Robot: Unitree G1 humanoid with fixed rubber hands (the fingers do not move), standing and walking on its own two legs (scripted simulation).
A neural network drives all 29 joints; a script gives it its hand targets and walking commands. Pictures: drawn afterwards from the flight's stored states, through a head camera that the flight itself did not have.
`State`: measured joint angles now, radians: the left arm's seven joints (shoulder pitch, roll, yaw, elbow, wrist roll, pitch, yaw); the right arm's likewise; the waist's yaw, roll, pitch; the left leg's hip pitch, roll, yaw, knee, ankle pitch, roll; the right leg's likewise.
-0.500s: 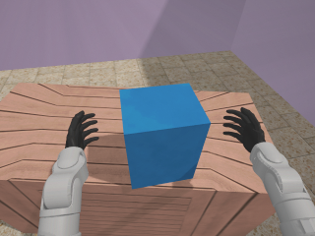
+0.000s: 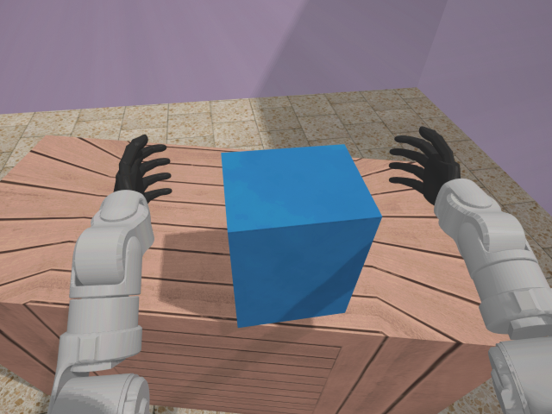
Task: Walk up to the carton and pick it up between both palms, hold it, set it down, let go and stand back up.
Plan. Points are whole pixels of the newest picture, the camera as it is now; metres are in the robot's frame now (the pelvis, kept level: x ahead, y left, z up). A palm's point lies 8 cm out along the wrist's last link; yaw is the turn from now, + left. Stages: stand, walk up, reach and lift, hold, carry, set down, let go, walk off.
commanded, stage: reach and lift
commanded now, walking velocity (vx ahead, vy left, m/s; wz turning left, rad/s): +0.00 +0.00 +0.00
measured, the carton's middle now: (288, 240) +0.41 +0.02 +0.02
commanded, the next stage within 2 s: none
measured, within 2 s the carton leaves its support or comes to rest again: neither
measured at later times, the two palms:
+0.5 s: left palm (128, 164) +0.38 +0.24 +0.19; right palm (421, 142) +0.46 -0.16 +0.20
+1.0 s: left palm (163, 214) +0.38 +0.22 +0.09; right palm (385, 197) +0.45 -0.13 +0.10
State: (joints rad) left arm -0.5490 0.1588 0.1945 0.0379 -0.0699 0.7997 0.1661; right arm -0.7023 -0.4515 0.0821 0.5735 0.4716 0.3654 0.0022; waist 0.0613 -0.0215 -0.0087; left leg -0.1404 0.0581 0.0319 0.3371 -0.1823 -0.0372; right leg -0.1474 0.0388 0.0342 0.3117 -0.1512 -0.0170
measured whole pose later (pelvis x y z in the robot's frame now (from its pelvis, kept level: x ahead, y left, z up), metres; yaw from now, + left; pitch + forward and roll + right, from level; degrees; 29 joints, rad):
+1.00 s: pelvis +0.00 +0.00 +0.00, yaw +1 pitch +8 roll -1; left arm -0.72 0.08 0.19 0.80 -0.01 0.14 0.17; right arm -0.86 -0.27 0.03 1.11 0.28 -0.01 -0.01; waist 0.10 0.00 -0.10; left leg -0.35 0.06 0.00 0.40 -0.19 -0.04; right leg -0.33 0.05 0.00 0.34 -0.15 -0.02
